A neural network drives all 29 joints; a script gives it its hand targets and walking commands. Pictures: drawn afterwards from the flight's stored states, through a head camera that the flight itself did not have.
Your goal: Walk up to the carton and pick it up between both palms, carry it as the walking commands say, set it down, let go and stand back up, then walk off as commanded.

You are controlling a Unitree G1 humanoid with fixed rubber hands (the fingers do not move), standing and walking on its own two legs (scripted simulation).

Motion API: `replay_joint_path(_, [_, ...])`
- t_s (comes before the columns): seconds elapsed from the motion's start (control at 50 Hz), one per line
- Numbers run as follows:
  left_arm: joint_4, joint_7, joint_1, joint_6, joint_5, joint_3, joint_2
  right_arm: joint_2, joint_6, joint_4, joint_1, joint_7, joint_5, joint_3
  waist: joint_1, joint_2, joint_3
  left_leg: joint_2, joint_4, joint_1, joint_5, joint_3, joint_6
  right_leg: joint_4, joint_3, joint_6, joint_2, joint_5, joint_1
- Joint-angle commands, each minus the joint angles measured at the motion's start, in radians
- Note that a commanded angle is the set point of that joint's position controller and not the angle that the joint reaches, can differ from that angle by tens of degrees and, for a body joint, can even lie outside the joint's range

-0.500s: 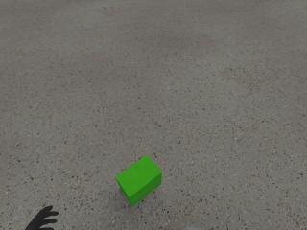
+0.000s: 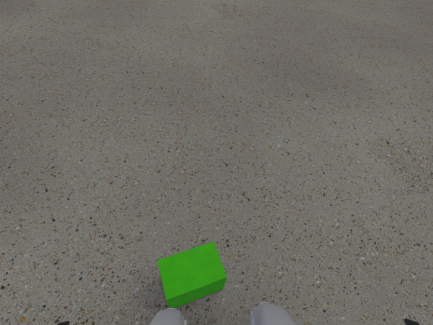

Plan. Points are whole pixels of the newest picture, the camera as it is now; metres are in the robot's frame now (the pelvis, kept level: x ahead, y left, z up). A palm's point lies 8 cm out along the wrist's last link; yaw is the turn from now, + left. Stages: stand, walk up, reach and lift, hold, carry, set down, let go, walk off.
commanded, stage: walk up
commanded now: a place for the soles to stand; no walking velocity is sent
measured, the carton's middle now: (192, 275) +0.37 +0.09 -0.64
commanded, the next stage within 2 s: none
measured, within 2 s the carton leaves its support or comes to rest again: neither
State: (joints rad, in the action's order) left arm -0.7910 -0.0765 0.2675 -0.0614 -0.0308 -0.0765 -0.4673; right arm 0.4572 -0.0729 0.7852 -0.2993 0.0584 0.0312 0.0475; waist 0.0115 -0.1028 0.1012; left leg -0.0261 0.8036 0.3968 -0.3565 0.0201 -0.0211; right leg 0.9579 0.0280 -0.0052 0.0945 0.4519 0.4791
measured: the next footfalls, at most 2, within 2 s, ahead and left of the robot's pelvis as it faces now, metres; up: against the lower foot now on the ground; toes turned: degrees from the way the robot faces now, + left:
right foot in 0.04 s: +0.09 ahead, -0.12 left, +0.00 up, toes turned +23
left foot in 0.34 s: +0.06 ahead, +0.10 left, +0.00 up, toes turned +12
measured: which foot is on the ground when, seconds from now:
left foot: down 0.00-0.06, up 0.08-0.32, down 0.34-1.00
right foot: up 0.00-0.02, down 0.04-1.00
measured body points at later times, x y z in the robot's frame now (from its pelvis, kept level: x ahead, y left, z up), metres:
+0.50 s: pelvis +0.04 -0.07 -0.02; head +0.10 -0.08 +0.43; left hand +0.07 +0.29 -0.10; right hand +0.25 -0.36 -0.13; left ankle +0.03 +0.07 -0.70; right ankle +0.08 -0.20 -0.70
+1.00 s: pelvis +0.03 -0.05 +0.00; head +0.06 -0.04 +0.44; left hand -0.02 +0.28 -0.12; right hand +0.27 -0.30 -0.11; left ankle +0.04 +0.08 -0.70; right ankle +0.09 -0.19 -0.70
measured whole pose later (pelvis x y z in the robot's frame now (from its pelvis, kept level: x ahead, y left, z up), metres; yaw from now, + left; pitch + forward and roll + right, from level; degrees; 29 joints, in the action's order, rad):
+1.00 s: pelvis +0.03 -0.05 +0.00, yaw +21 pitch -2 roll -1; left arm -0.96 0.03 0.19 0.03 -0.01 -0.02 -0.40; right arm 0.42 0.01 0.92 -0.09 -0.02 0.02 0.06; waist 0.02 0.03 0.11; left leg 0.01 0.87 0.46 -0.37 0.05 0.00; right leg 0.86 -0.04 0.03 0.09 0.46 0.37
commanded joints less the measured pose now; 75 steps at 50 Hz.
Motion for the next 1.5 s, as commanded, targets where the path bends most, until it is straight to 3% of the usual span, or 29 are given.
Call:
replay_joint_path(0.0, [0.047,0.033,0.058,0.045,0.021,-0.054,-0.162,0.266,0.006,-0.080,0.069,-0.004,0.000,0.082,0.016,0.381,-0.075,-0.127,-0.170,0.173,0.209,0.158,0.192,-0.148,-0.080,-0.016,-0.054,-0.109,-0.190])
replay_joint_path(0.04, [0.044,0.050,0.061,0.063,0.003,-0.069,-0.221,0.203,0.026,-0.095,0.060,-0.008,-0.016,0.062,0.028,0.124,-0.085,-0.011,0.066,0.199,0.099,0.090,0.122,-0.366,0.044,-0.056,0.020,-0.115,-0.185])
replay_joint_path(0.08, [0.094,0.056,-0.078,0.067,0.012,-0.089,-0.358,0.219,0.040,-0.077,0.009,0.006,-0.031,0.076,0.006,-0.178,-0.105,0.056,0.432,0.246,-0.224,0.019,0.049,-0.634,0.577,-0.265,0.396,0.037,-0.097])
replay_joint_path(0.12, [0.079,0.063,-0.087,0.080,0.008,-0.079,-0.307,0.239,0.040,-0.049,0.008,-0.002,-0.030,0.079,0.002,-0.026,-0.076,0.011,0.431,0.238,-0.203,0.056,0.050,-0.530,0.439,-0.240,0.347,-0.051,-0.094])
replay_joint_path(0.26, [0.036,0.093,-0.037,0.085,0.016,-0.058,-0.285,0.178,0.044,-0.046,0.053,-0.039,-0.022,0.081,0.039,-0.161,-0.161,0.039,0.123,0.152,-0.152,-0.059,0.049,-0.259,0.124,-0.197,0.296,-0.680,-0.293])
replay_joint_path(0.3, [0.046,0.098,-0.071,0.079,0.028,-0.045,-0.261,0.195,0.037,-0.028,0.024,-0.042,-0.014,0.092,-0.001,-0.120,-0.189,0.054,-0.039,0.021,0.079,-0.061,0.067,-0.173,0.043,-0.127,0.260,-0.625,-0.210])
replay_joint_path(0.32, [0.047,0.101,-0.058,0.077,0.033,-0.037,-0.220,0.216,0.031,-0.021,0.007,-0.040,0.004,0.105,-0.011,0.020,-0.223,0.006,-0.069,-0.079,0.242,0.047,0.095,-0.080,-0.002,-0.087,0.217,-0.514,-0.130])
replay_joint_path(0.36, [0.073,0.116,-0.122,0.083,0.048,-0.013,-0.161,0.343,0.033,-0.052,0.038,-0.042,-0.004,0.129,-0.046,0.259,-0.239,-0.253,-0.155,-0.182,0.602,0.517,0.324,0.118,-0.103,0.015,-0.019,-0.041,0.095])
replay_joint_path(0.38, [0.066,0.121,-0.176,0.085,0.046,-0.019,-0.162,0.304,0.036,-0.020,0.009,-0.044,-0.004,0.125,-0.054,0.253,-0.207,-0.265,-0.178,-0.160,0.650,0.519,0.361,0.119,-0.044,0.004,-0.010,0.194,0.079])
replay_joint_path(0.44, [-0.011,0.120,-0.034,0.113,0.040,-0.021,-0.161,0.251,0.060,-0.047,0.181,-0.036,-0.017,0.102,0.032,0.227,-0.206,-0.127,-0.008,-0.034,0.590,0.252,0.230,-0.195,-0.036,-0.036,-0.012,-0.135,-0.123])
replay_joint_path(0.48, [-0.059,0.131,0.051,0.130,0.013,-0.070,-0.330,0.148,0.075,-0.082,0.235,-0.037,-0.032,0.069,0.073,-0.086,-0.178,0.067,0.326,0.257,0.224,0.036,0.073,-0.409,0.364,-0.185,0.278,-0.439,-0.325])
replay_joint_path(0.5, [-0.043,0.129,0.002,0.130,0.011,-0.076,-0.349,0.153,0.082,-0.069,0.217,-0.030,-0.020,0.066,0.057,-0.126,-0.191,0.066,0.373,0.300,-0.234,0.106,0.069,-0.460,0.500,-0.297,0.405,-0.548,-0.333])
replay_joint_path(0.58, [-0.002,0.138,-0.101,0.127,-0.001,-0.042,-0.276,0.184,0.072,-0.022,0.172,-0.054,-0.017,0.086,-0.006,-0.102,-0.090,0.003,0.247,0.210,-0.200,0.025,0.056,-0.356,0.214,-0.210,0.272,-0.606,-0.235])
replay_joint_path(0.66, [0.021,0.124,-0.144,0.114,0.015,-0.022,-0.246,0.181,0.060,0.038,0.091,-0.065,-0.014,0.100,-0.056,-0.069,-0.133,0.039,-0.077,-0.091,0.141,-0.064,0.077,-0.214,0.006,-0.098,0.151,-0.413,-0.071])
replay_joint_path(0.68, [0.020,0.123,-0.107,0.109,0.020,-0.010,-0.201,0.208,0.056,0.038,0.093,-0.061,-0.002,0.111,-0.047,0.068,-0.170,-0.010,-0.124,-0.179,0.238,0.047,0.103,-0.108,-0.038,-0.056,0.103,-0.345,-0.008])
replay_joint_path(0.7, [0.029,0.121,-0.081,0.106,0.035,-0.007,-0.163,0.266,0.049,0.020,0.080,-0.052,0.016,0.115,-0.044,0.219,-0.225,-0.151,-0.199,-0.228,0.239,0.330,0.203,0.065,-0.103,0.000,0.021,-0.218,0.072])
replay_joint_path(0.72, [0.012,0.126,-0.066,0.100,0.042,0.005,-0.148,0.267,0.049,0.003,0.138,-0.050,0.001,0.107,-0.023,0.248,-0.216,-0.271,-0.265,-0.173,0.254,0.479,0.312,0.049,-0.098,-0.004,-0.035,0.170,0.073])
replay_joint_path(0.74, [-0.012,0.129,-0.069,0.102,0.034,-0.006,-0.180,0.268,0.049,0.003,0.168,-0.054,-0.010,0.109,-0.040,0.255,-0.230,-0.281,-0.238,-0.142,0.324,0.482,0.353,0.061,-0.040,0.001,-0.022,0.198,0.001])
replay_joint_path(0.78, [-0.070,0.125,-0.006,0.119,0.032,-0.010,-0.158,0.214,0.064,0.000,0.270,-0.049,-0.020,0.086,0.041,0.205,-0.208,-0.149,-0.126,0.028,0.272,0.272,0.239,-0.205,-0.048,-0.030,-0.017,-0.049,-0.188])
replay_joint_path(0.84, [-0.083,0.126,-0.042,0.128,0.005,-0.043,-0.316,0.181,0.081,0.011,0.291,-0.054,-0.017,0.075,0.022,-0.020,-0.088,0.053,0.149,0.129,0.007,0.035,0.066,-0.498,0.364,-0.204,0.265,-0.099,-0.109])
replay_joint_path(0.86, [-0.069,0.125,-0.105,0.131,0.008,-0.039,-0.301,0.187,0.079,0.043,0.256,-0.060,-0.011,0.076,-0.017,-0.028,-0.074,0.024,0.132,0.103,-0.068,0.029,0.064,-0.472,0.347,-0.228,0.293,-0.173,-0.107])
replay_joint_path(0.9, [-0.061,0.123,-0.153,0.125,0.016,-0.013,-0.227,0.187,0.064,0.091,0.172,-0.069,-0.002,0.082,-0.064,0.064,-0.106,0.002,-0.058,-0.067,0.119,0.059,0.094,-0.331,0.142,-0.130,0.169,-0.226,-0.041])
replay_joint_path(0.94, [-0.079,0.122,-0.108,0.113,0.029,0.002,-0.164,0.230,0.055,0.076,0.217,-0.069,-0.002,0.081,-0.019,0.224,-0.144,-0.139,-0.231,-0.069,0.149,0.357,0.214,-0.110,-0.081,-0.015,-0.034,-0.119,-0.048])
replay_joint_path(0.98, [-0.109,0.119,-0.082,0.117,0.037,0.004,-0.158,0.210,0.055,0.072,0.231,-0.063,-0.014,0.068,-0.005,0.181,-0.173,-0.172,-0.232,-0.056,0.264,0.359,0.263,-0.153,-0.082,-0.008,-0.061,-0.058,-0.138])
replay_joint_path(1.14, [-0.133,0.110,-0.131,0.112,0.015,-0.005,-0.196,0.183,0.081,0.098,0.242,-0.072,-0.001,0.070,-0.027,0.109,-0.127,-0.017,-0.168,-0.023,0.037,0.143,0.123,-0.411,0.044,-0.082,0.063,-0.058,-0.131])
replay_joint_path(1.24, [-0.172,0.107,-0.086,0.104,0.021,0.004,-0.141,0.192,0.082,0.094,0.243,-0.082,0.004,0.075,-0.003,0.252,-0.151,-0.130,-0.367,-0.031,-0.073,0.358,0.210,-0.272,-0.088,-0.029,-0.084,0.063,-0.166])
replay_joint_path(1.3, [-0.180,0.104,-0.068,0.114,0.008,-0.002,-0.156,0.147,0.088,0.088,0.295,-0.078,-0.003,0.060,0.026,0.175,-0.121,-0.064,-0.302,0.062,-0.092,0.226,0.139,-0.431,-0.013,-0.056,-0.014,0.027,-0.235])
replay_joint_path(1.38, [-0.167,0.107,-0.133,0.118,0.007,-0.009,-0.212,0.157,0.087,0.118,0.240,-0.085,-0.002,0.066,-0.029,0.066,-0.089,0.025,-0.192,0.009,-0.022,0.086,0.085,-0.531,0.154,-0.120,0.147,-0.018,-0.170])
replay_joint_path(1.48, [-0.175,0.105,-0.129,0.107,0.019,0.014,-0.150,0.159,0.082,0.121,0.256,-0.088,-0.006,0.060,0.002,0.152,-0.100,-0.077,-0.339,-0.027,0.019,0.239,0.144,-0.407,-0.052,-0.032,-0.030,-0.018,-0.171])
